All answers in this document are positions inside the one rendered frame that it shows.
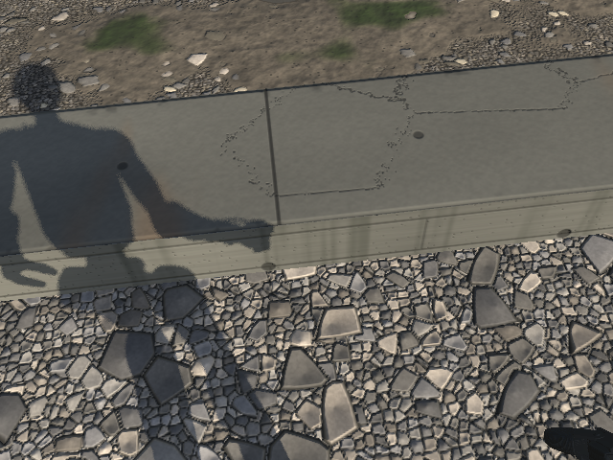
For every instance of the right robot hand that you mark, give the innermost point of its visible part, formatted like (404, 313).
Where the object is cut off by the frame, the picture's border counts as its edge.
(586, 444)

